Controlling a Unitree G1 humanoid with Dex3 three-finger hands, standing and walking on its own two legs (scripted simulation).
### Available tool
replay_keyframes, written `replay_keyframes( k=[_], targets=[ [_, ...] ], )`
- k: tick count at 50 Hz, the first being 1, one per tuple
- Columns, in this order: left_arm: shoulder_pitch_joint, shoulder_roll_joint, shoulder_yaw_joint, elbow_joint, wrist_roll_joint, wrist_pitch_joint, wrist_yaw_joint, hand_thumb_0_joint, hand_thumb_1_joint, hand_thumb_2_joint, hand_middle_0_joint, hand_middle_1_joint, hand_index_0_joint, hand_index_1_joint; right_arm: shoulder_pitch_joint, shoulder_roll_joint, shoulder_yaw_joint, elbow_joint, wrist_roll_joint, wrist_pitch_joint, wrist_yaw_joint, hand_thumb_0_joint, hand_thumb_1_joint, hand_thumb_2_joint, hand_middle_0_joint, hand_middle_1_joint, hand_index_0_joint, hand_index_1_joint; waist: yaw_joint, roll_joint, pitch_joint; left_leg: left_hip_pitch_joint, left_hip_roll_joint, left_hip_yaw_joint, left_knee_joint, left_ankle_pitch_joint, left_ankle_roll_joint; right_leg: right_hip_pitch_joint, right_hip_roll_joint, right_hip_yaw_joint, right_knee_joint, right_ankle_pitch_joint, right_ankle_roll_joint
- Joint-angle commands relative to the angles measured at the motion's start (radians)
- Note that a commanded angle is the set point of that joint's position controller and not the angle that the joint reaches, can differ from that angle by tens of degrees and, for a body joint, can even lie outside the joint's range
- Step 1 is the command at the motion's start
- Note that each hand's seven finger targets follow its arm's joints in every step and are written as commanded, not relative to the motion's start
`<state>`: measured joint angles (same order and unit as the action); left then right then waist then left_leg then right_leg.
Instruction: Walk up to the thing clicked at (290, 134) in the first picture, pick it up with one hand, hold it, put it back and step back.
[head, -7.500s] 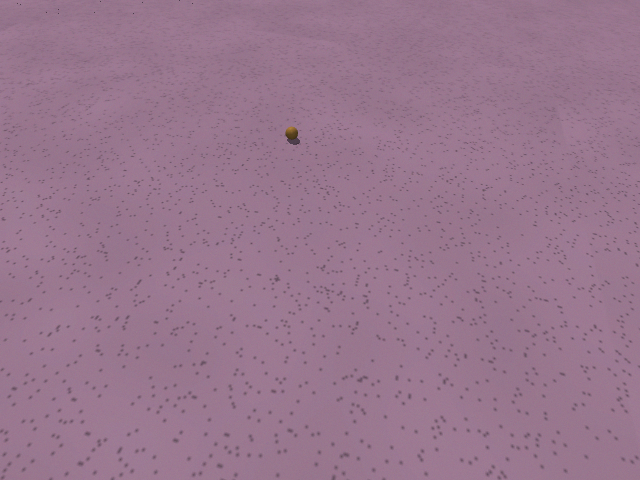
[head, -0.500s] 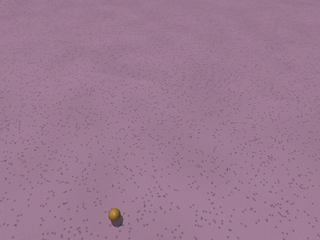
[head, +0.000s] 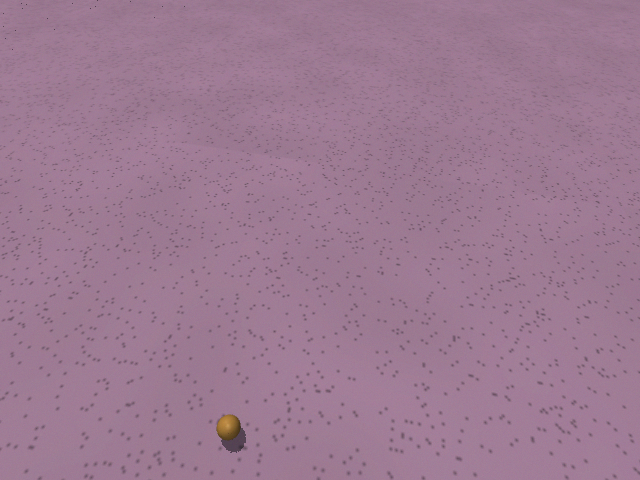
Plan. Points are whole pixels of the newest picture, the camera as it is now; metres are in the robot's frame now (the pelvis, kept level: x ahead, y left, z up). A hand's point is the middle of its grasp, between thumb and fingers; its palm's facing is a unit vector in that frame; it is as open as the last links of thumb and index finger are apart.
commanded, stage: stand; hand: left
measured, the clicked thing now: (228, 427) +0.42 +0.24 -0.75
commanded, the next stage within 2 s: walk up in 0.48 s
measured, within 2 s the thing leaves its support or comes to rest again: neither
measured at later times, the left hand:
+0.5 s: hand out of the picture +0.08 +0.25 -0.16, palm faces -0.02 -0.94 -0.35, open 7.4 cm
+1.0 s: hand out of the picture +0.04 +0.30 -0.19, palm faces -0.07 -0.93 -0.36, open 7.4 cm
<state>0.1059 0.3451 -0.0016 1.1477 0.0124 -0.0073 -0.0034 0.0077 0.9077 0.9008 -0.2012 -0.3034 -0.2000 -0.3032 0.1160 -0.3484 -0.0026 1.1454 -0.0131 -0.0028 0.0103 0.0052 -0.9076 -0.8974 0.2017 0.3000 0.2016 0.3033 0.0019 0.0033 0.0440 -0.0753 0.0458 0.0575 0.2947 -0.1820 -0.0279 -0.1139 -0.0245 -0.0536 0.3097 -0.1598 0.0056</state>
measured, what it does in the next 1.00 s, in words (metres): walks backwards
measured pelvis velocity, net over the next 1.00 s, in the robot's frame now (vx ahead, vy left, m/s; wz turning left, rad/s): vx -0.09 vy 0.05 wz -0.03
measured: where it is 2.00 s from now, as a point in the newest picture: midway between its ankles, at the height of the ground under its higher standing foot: outside the picture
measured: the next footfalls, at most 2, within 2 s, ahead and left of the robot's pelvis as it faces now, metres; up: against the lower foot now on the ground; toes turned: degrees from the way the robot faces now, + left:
right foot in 1.22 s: -0.15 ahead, -0.10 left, +0.00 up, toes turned -2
left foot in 1.58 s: -0.27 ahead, +0.13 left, +0.00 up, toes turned -3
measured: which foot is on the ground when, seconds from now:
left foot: down 0.00-1.00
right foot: down 0.00-0.80, up 0.82-1.00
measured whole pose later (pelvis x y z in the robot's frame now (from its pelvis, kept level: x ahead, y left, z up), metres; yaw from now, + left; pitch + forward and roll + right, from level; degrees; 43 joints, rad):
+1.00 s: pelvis -0.09 +0.05 -0.02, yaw -2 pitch -1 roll -2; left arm 0.05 0.41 0.06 0.89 0.02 0.08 0.03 0.01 0.91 0.90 -0.20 -0.30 -0.20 -0.30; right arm 0.16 -0.35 -0.06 0.92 -0.03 0.04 -0.01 0.01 -0.90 -0.90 0.20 0.30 0.20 0.30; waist -0.01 -0.06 0.21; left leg -0.30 0.02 0.02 0.62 -0.30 0.03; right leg -0.47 0.12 0.15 1.20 -0.52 0.01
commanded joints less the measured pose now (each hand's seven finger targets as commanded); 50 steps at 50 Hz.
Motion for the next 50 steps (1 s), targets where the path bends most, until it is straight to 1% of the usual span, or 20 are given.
replay_keyframes(
  k=[1,23,24,26,28,31,33,34,35,36,37,38,39,40,41,42,44,45,47,50],
  targets=[
    [-0.043,0.219,0.04,-0.063,-0.003,-0.026,0.01,0.0,0.9,0.9,-0.2,-0.3,-0.2,-0.3,-0.05,-0.212,-0.036,-0.061,0.0,-0.027,-0.015,0.0,-0.9,-0.9,0.2,0.3,0.2,0.3,-0.002,0.002,-0.084,0.001,0.112,-0.095,-0.042,0.12,0.034,0.016,-0.127,0.113,-0.048,0.146,-0.02],
    [-0.04,0.22,0.039,-0.066,-0.001,-0.028,0.012,0.0,0.9,0.9,-0.2,-0.3,-0.2,-0.3,-0.047,-0.212,-0.035,-0.067,0.0,-0.025,-0.015,0.0,-0.9,-0.9,0.2,0.3,0.2,0.3,-0.002,-0.006,-0.069,0.004,0.109,-0.091,-0.043,0.117,0.037,0.005,-0.124,0.11,-0.055,0.155,-0.019],
    [-0.047,0.275,0.083,-0.089,-0.02,-0.014,0.018,0.0,0.9,0.9,-0.2,-0.3,-0.2,-0.3,-0.073,-0.252,-0.056,-0.068,0.011,-0.004,-0.016,0.0,-0.9,-0.9,0.2,0.3,0.2,0.3,0.015,-0.032,0.056,-0.065,0.097,-0.099,0.059,0.289,0.056,-0.067,-0.115,0.117,0.03,0.369,-0.025],
    [-0.033,0.269,0.089,-0.12,-0.024,-0.005,0.024,0.0,0.9,0.9,-0.2,-0.3,-0.2,-0.3,-0.037,-0.237,-0.06,-0.094,0.022,0.006,-0.018,0.0,-0.9,-0.9,0.2,0.3,0.2,0.3,0.002,-0.032,-0.048,-0.053,0.09,-0.075,0.131,0.361,0.06,-0.016,-0.126,0.106,0.081,0.469,-0.053],
    [-0.033,0.274,0.097,-0.154,-0.024,0.006,0.024,0.0,0.9,0.9,-0.2,-0.3,-0.2,-0.3,-0.027,-0.238,-0.071,-0.118,0.024,0.016,-0.018,0.0,-0.9,-0.9,0.2,0.3,0.2,0.3,0.002,-0.045,-0.142,-0.028,0.068,-0.062,0.211,0.316,0.065,-0.012,-0.153,0.132,0.101,0.455,-0.093],
    [-0.064,0.302,0.104,-0.199,-0.013,0.021,0.025,0.0,0.9,0.9,-0.2,-0.3,-0.2,-0.3,-0.028,-0.228,-0.077,-0.145,0.023,0.036,-0.017,0.0,-0.9,-0.9,0.2,0.3,0.2,0.3,0.007,-0.093,-0.144,-0.052,0.002,-0.041,0.353,0.117,0.061,-0.095,-0.232,0.209,0.084,0.411,-0.164],
    [-0.109,0.32,0.109,-0.239,0.005,0.03,0.027,0.0,0.9,0.9,-0.2,-0.3,-0.2,-0.3,0.008,-0.215,-0.087,-0.16,0.016,0.052,-0.011,0.0,-0.9,-0.9,0.2,0.3,0.2,0.3,0.0,-0.189,-0.109,-0.116,-0.064,-0.039,0.536,-0.28,0.065,-0.168,-0.318,0.285,0.057,0.353,-0.245],
    [-0.13,0.327,0.113,-0.258,0.016,0.032,0.027,0.0,0.9,0.9,-0.2,-0.3,-0.2,-0.3,0.045,-0.21,-0.091,-0.169,0.011,0.059,-0.008,0.0,-0.9,-0.9,0.2,0.3,0.2,0.3,-0.012,-0.22,-0.092,-0.141,-0.054,-0.079,0.616,-0.376,0.074,-0.212,-0.352,0.303,0.057,0.324,-0.272],
    [-0.151,0.32,0.113,-0.276,0.019,0.032,0.028,0.0,0.9,0.9,-0.2,-0.3,-0.2,-0.3,0.064,-0.213,-0.096,-0.178,0.017,0.061,-0.006,0.0,-0.9,-0.9,0.2,0.3,0.2,0.3,-0.026,-0.215,-0.086,-0.148,-0.035,-0.115,0.622,-0.397,0.079,-0.222,-0.343,0.277,0.087,0.324,-0.269],
    [-0.17,0.313,0.108,-0.294,0.021,0.033,0.03,0.0,0.9,0.9,-0.2,-0.3,-0.2,-0.3,0.094,-0.221,-0.101,-0.183,0.019,0.056,-0.006,0.0,-0.9,-0.9,0.2,0.3,0.2,0.3,-0.045,-0.215,-0.092,-0.147,-0.021,-0.13,0.559,-0.345,0.083,-0.213,-0.316,0.257,0.147,0.348,-0.234],
    [-0.187,0.298,0.101,-0.305,0.018,0.037,0.03,0.0,0.9,0.9,-0.2,-0.3,-0.2,-0.3,0.126,-0.225,-0.108,-0.179,0.015,0.047,-0.009,0.0,-0.9,-0.9,0.2,0.3,0.2,0.3,-0.061,-0.183,-0.102,-0.127,-0.019,-0.106,0.444,-0.238,0.082,-0.212,-0.27,0.212,0.223,0.327,-0.191],
    [-0.17,0.269,0.094,-0.309,0.01,0.048,0.029,0.0,0.9,0.9,-0.2,-0.3,-0.2,-0.3,0.126,-0.235,-0.112,-0.182,0.007,0.038,-0.013,0.0,-0.9,-0.9,0.2,0.3,0.2,0.3,-0.06,-0.075,-0.092,-0.144,0.015,-0.11,0.236,0.005,0.082,-0.192,-0.176,0.144,0.324,0.214,-0.133],
    [-0.152,0.219,0.085,-0.327,-0.003,0.056,0.029,0.0,0.9,0.9,-0.2,-0.3,-0.2,-0.3,0.106,-0.303,-0.128,-0.194,-0.015,0.031,-0.017,0.0,-0.9,-0.9,0.2,0.3,0.2,0.3,-0.045,0.157,-0.072,-0.151,0.144,-0.299,0.102,0.282,0.12,-0.256,-0.016,0.082,0.526,0.027,-0.068],
    [-0.111,0.193,0.086,-0.324,-0.003,0.066,0.033,0.0,0.9,0.9,-0.2,-0.3,-0.2,-0.3,0.079,-0.352,-0.14,-0.221,-0.03,0.022,-0.019,0.0,-0.9,-0.9,0.2,0.3,0.2,0.3,-0.021,0.207,-0.07,-0.081,0.241,-0.434,0.073,0.493,0.186,-0.37,0.114,0.127,0.651,-0.411,-0.037],
    [-0.066,0.208,0.091,-0.33,0.004,0.074,0.041,0.0,0.9,0.9,-0.2,-0.3,-0.2,-0.3,0.058,-0.401,-0.147,-0.252,-0.025,0.02,-0.02,0.0,-0.9,-0.9,0.2,0.3,0.2,0.3,-0.024,0.188,-0.105,-0.13,0.328,-0.464,0.093,0.592,0.267,-0.357,0.122,0.207,0.776,-0.51,-0.03],
    [-0.081,0.222,0.098,-0.315,0.008,0.077,0.047,0.0,0.9,0.9,-0.2,-0.3,-0.2,-0.3,0.025,-0.402,-0.149,-0.272,-0.019,0.02,-0.023,0.0,-0.9,-0.9,0.2,0.3,0.2,0.3,-0.032,0.188,-0.103,-0.16,0.361,-0.518,0.073,0.517,0.3,-0.349,0.14,0.264,0.879,-0.511,-0.035],
    [-0.037,0.238,0.099,-0.293,-0.003,0.077,0.048,0.0,0.9,0.9,-0.2,-0.3,-0.2,-0.3,-0.065,-0.322,-0.135,-0.301,-0.023,0.013,-0.04,0.0,-0.9,-0.9,0.2,0.3,0.2,0.3,0.019,0.123,-0.066,-0.11,0.243,-0.343,0.147,0.492,0.245,-0.427,0.13,0.283,0.958,-0.39,-0.024],
    [-0.006,0.237,0.103,-0.294,-0.005,0.076,0.044,0.0,0.9,0.9,-0.2,-0.3,-0.2,-0.3,-0.057,-0.302,-0.127,-0.31,-0.025,0.011,-0.045,0.0,-0.9,-0.9,0.2,0.3,0.2,0.3,0.035,0.148,-0.059,-0.091,0.214,-0.301,0.177,0.515,0.229,-0.434,0.127,0.27,0.971,-0.359,-0.014],
    [0.008,0.239,0.111,-0.314,0.008,0.07,0.036,0.0,0.9,0.9,-0.2,-0.3,-0.2,-0.3,0.013,-0.28,-0.129,-0.311,-0.017,0.009,-0.053,0.0,-0.9,-0.9,0.2,0.3,0.2,0.3,0.015,0.147,-0.105,0.052,0.221,-0.303,0.219,0.596,0.246,-0.447,0.112,0.244,0.935,-0.352,0.008],
    [-0.028,0.229,0.115,-0.36,0.013,0.065,0.033,0.0,0.9,0.9,-0.2,-0.3,-0.2,-0.3,0.075,-0.287,-0.135,-0.318,-0.012,0.009,-0.06,0.0,-0.9,-0.9,0.2,0.3,0.2,0.3,-0.03,0.124,-0.103,0.118,0.235,-0.308,0.23,0.592,0.262,-0.445,0.101,0.219,0.814,-0.371,0.032]
  ],
)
